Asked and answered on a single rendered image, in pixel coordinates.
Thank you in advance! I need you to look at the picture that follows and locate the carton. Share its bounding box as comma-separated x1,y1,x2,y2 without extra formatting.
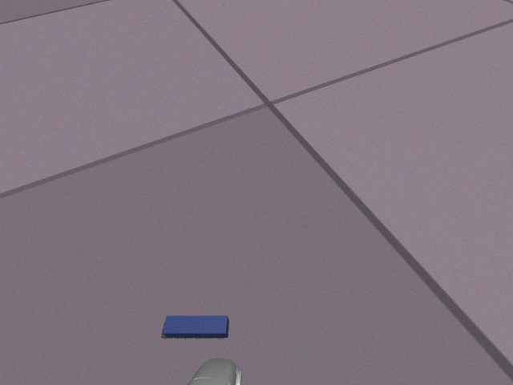
163,316,229,338

